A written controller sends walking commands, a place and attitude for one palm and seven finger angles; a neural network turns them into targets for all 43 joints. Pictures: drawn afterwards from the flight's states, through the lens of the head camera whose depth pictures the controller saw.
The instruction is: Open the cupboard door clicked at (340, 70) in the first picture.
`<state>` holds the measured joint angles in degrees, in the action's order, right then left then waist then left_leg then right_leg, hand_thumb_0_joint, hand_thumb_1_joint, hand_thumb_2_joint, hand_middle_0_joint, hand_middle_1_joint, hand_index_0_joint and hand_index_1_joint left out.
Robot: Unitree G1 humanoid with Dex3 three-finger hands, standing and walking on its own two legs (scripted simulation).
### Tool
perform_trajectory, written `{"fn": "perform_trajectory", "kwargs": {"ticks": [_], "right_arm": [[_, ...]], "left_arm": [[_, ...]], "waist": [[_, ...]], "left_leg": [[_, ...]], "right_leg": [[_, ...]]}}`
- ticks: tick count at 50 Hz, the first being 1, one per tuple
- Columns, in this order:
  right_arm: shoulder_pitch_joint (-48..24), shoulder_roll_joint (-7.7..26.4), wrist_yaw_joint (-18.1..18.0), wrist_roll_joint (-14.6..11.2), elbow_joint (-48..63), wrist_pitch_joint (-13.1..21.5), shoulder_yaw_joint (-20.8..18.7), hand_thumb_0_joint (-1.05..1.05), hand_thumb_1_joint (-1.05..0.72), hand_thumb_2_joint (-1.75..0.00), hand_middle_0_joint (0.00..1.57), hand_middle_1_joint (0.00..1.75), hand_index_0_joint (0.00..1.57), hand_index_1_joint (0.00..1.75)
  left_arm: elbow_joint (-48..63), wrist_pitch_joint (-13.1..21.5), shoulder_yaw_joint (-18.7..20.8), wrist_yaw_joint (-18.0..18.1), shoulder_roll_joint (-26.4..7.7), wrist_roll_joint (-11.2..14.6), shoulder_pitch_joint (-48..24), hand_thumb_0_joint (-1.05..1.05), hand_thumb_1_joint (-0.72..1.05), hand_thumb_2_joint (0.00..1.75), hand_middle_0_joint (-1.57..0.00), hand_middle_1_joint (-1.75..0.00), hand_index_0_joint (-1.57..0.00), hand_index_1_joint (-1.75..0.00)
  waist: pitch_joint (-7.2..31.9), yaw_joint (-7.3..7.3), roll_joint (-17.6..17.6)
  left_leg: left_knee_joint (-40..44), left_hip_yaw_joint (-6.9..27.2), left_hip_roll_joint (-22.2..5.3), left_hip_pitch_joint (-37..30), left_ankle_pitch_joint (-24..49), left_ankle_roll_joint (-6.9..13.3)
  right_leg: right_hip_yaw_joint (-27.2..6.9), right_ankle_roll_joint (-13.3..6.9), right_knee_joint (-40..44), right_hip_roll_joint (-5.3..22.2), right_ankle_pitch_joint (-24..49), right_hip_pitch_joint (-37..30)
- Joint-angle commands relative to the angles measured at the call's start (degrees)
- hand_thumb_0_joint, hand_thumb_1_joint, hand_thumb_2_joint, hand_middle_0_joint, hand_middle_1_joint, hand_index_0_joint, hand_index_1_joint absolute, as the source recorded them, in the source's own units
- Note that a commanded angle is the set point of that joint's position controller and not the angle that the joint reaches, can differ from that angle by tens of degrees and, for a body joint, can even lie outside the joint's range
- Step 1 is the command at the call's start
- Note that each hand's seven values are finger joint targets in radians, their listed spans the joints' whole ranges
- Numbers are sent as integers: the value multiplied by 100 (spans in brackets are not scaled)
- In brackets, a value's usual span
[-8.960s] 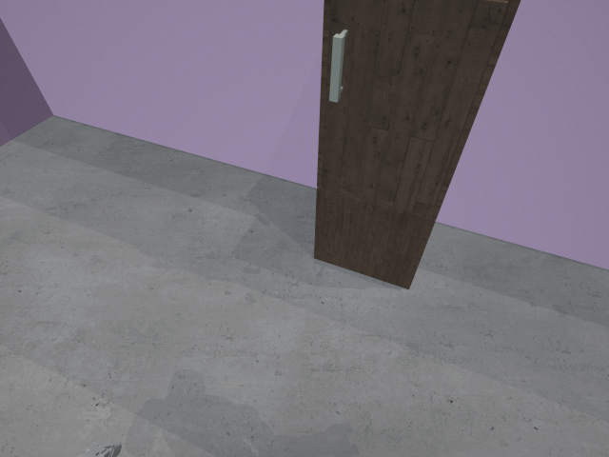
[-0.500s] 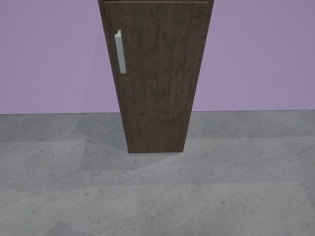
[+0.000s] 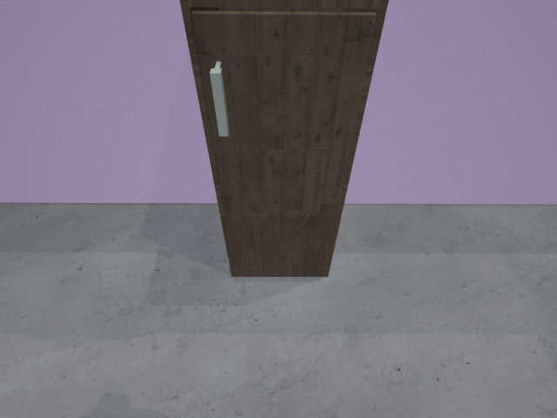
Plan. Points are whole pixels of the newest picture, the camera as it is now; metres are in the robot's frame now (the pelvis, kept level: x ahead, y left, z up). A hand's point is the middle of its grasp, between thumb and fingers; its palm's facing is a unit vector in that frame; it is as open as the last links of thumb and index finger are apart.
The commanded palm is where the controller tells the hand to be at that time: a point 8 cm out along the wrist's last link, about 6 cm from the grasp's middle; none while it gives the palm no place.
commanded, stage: shuffle to correct the standing spot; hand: left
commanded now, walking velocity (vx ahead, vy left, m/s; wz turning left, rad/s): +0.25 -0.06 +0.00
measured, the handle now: (221, 99) +0.74 +0.18 +0.08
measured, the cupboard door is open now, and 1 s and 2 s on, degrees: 0 0 0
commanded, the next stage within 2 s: come to a stop and stand still in 0.74 s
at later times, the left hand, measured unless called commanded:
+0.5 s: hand out of the picture +0.12 +0.18 -0.17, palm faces +0.01 -0.98 -0.20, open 7.3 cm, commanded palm none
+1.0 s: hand (210, 391) +0.20 +0.14 -0.19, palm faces +0.12 -0.98 -0.17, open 7.3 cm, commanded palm none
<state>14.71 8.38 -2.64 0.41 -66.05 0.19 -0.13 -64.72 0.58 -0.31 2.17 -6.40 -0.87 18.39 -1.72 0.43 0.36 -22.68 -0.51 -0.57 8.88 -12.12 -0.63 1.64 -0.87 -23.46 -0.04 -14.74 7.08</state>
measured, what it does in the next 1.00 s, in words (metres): walks ahead: right foot, then left foot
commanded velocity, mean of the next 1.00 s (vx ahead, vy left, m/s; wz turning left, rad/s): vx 0.12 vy -0.06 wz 0.03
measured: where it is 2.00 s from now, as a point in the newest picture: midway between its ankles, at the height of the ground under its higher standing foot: outside the picture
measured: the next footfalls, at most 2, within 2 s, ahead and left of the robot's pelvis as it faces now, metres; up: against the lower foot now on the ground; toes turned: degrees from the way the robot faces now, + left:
right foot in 0.58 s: +0.20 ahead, -0.15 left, +0.00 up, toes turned -4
left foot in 0.86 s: +0.26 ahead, +0.09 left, +0.00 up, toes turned +12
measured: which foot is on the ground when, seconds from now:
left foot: down 0.00-0.58, up 0.60-0.84, down 0.86-1.00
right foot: down 0.00-0.28, up 0.30-0.56, down 0.58-0.86, up 0.88-1.00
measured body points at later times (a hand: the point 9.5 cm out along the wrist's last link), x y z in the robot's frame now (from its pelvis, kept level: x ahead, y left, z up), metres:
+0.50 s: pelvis +0.08 -0.01 +0.00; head +0.11 -0.01 +0.44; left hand +0.12 +0.23 -0.16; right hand -0.03 -0.20 -0.15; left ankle +0.00 +0.13 -0.74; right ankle +0.11 -0.13 -0.71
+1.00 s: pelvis +0.22 -0.03 -0.01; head +0.24 -0.02 +0.44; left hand +0.20 +0.19 -0.17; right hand +0.30 -0.26 -0.15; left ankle +0.22 +0.08 -0.74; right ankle +0.21 -0.16 -0.71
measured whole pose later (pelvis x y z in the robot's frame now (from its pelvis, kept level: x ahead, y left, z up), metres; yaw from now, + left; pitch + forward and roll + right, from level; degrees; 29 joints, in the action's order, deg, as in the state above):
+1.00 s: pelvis +0.22 -0.03 -0.01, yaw +4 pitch -1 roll +0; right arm 11.4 8.4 -2.5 1.6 -58.0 2.8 -1.5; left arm -62.1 -1.0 2.3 0.7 -9.5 -1.2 16.6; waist -2.8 0.8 -2.1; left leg -30.1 -8.1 -3.1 13.7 -15.4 0.5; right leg 3.6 0.7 -49.8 3.4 -24.6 20.7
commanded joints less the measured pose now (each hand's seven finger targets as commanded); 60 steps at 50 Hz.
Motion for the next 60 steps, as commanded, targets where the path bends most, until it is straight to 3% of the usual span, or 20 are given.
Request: {"fn": "perform_trajectory", "kwargs": {"ticks": [1,8,11,14,15,17,24,27,29,30,35,40,41,43,44,47,49,52,56,60], "right_arm": [[478,453,23,41,100,61,-82,0,-90,-90,20,30,20,30],[541,331,98,111,427,71,-163,0,-90,-90,20,30,20,30],[895,263,109,100,394,175,-164,0,-90,-90,20,30,20,30],[2182,884,15,175,-14,300,-327,0,-90,-90,20,30,20,30],[2404,905,-46,182,-73,328,-303,0,-90,-90,20,30,20,30],[2024,686,-59,139,41,400,-243,0,-90,-90,20,30,20,30],[1164,843,-12,147,199,384,-341,0,-90,-90,20,30,20,30],[1212,748,48,107,139,290,-365,0,-90,-90,20,30,20,30],[1266,199,115,37,412,270,-256,0,-90,-90,20,30,20,30],[866,373,118,58,531,216,-310,0,-90,-90,20,30,20,30],[686,79,242,115,588,107,-300,0,-90,-90,20,30,20,30],[933,108,251,126,567,196,-250,0,-90,-90,20,30,20,30],[1146,355,235,125,519,233,-294,0,-90,-90,20,30,20,30],[1723,1366,144,212,542,242,-509,0,-90,-90,20,30,20,30],[1519,1331,93,203,558,231,-486,0,-90,-90,20,30,20,30],[172,757,-1,138,843,311,-226,0,-90,-90,20,30,20,30],[-175,912,-17,92,877,263,-255,0,-90,-90,20,30,20,30],[-182,958,-2,25,876,93,-419,0,-90,-90,20,30,20,30],[-170,459,53,-9,1013,-162,-476,0,-90,-90,20,30,20,30],[-556,545,67,-14,1073,-223,-472,0,-90,-90,20,30,20,30]], "left_arm": [[106,57,144,-21,-610,-9,475,0,90,90,-20,-30,-20,-30],[252,1,383,-116,-869,-39,777,0,90,90,-20,-30,-20,-30],[339,44,412,-148,-823,-43,584,0,90,90,-20,-30,-20,-30],[621,97,331,-220,-412,-58,13,0,90,90,-20,-30,-20,-30],[825,118,346,-222,-523,-104,-418,0,90,90,-20,-30,-20,-30],[878,162,376,-286,-521,-82,-592,0,90,90,-20,-30,-20,-30],[898,112,404,-388,-330,-11,-530,0,90,90,-20,-30,-20,-30],[585,171,517,-326,-701,-35,348,0,90,90,-20,-30,-20,-30],[346,237,704,-176,-1661,-40,1378,0,90,90,-20,-30,-20,-30],[372,193,668,-132,-1603,13,1215,0,90,90,-20,-30,-20,-30],[696,231,444,-63,-837,-113,-197,0,90,90,-20,-30,-20,-30],[603,144,447,-145,-995,-33,-157,0,90,90,-20,-30,-20,-30],[624,107,408,-172,-889,-18,-131,0,90,90,-20,-30,-20,-30],[925,83,332,-236,-497,-4,-278,0,90,90,-20,-30,-20,-30],[1014,72,363,-221,-660,-97,-546,0,90,90,-20,-30,-20,-30],[638,44,302,-177,-467,3,-43,0,90,90,-20,-30,-20,-30],[504,-24,254,-121,-449,39,274,0,90,90,-20,-30,-20,-30],[521,-34,313,-69,-735,-45,513,0,90,90,-20,-30,-20,-30],[642,-2,491,-20,-1464,-87,549,0,90,90,-20,-30,-20,-30],[792,-62,510,83,-1265,-111,273,0,90,90,-20,-30,-20,-30]], "waist": [[-280,-61,-94],[-872,7,-851],[-911,-219,-308],[-914,-642,1801],[-1053,-712,1308],[-1027,-452,179],[-332,-98,767],[71,313,96],[731,620,-1901],[371,624,-1307],[-368,-179,-835],[-163,-347,-576],[-83,-444,-133],[-221,-719,1835],[-503,-679,1345],[-255,7,913],[228,70,925],[252,107,347],[428,144,-1346],[480,226,-1061]], "left_leg": [[268,297,-411,102,-33,187],[-1124,-242,-100,1333,-1185,231],[-745,-279,-216,702,-997,273],[1009,2482,-1863,-863,-544,1144],[1101,2852,-2272,-1029,554,1528],[983,2312,-2244,-691,1513,1596],[787,747,-1266,138,1039,1013],[-478,351,-779,883,478,624],[-3534,-428,71,2685,-2363,236],[-4441,-84,-214,2948,-2442,275],[-3327,-257,-666,1754,-1267,129],[-963,-914,-218,8,-116,-20],[-555,-659,-340,-504,-271,-16],[1135,2491,-2478,-724,-1090,1057],[1149,2493,-2621,-328,-262,1335],[444,524,-1837,166,3698,1004],[64,-52,-1560,-195,4426,849],[-488,-196,-1228,-178,3506,497],[-2551,-552,67,1184,-1819,-108],[-4136,143,49,1994,-1966,-145]], "right_leg": [[-523,-101,540,561,-252,393],[-1567,-675,1022,1134,-2619,653],[-1127,-723,449,1017,-1945,1124],[465,-171,-2715,-130,-1342,2946],[32,-207,-3647,134,-1625,3565],[-285,-145,-3949,589,-1155,3540],[439,28,-1610,367,-270,1480],[524,-61,-508,176,374,-460],[-2576,-966,717,2516,-440,-1923],[-2716,-1241,1046,2618,-1173,-1188],[-565,-891,1036,1755,176,1092],[-131,-643,409,1173,-511,1519],[-6,-500,-145,965,-844,1752],[690,27,-2749,52,-1914,2970],[140,-14,-3595,324,-1880,3090],[-181,202,-3004,649,-1083,1997],[94,246,-1763,504,-680,1243],[290,232,-500,387,1023,692],[-1310,-826,-211,2077,6025,-114],[-1071,-1148,-252,2016,5612,-522]]}}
